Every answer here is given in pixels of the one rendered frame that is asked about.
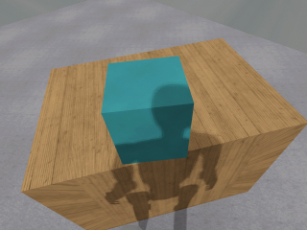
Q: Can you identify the carton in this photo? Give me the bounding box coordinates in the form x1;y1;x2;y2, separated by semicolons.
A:
101;56;194;165

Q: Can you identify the pedestal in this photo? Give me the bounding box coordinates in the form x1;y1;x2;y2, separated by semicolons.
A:
20;38;307;230

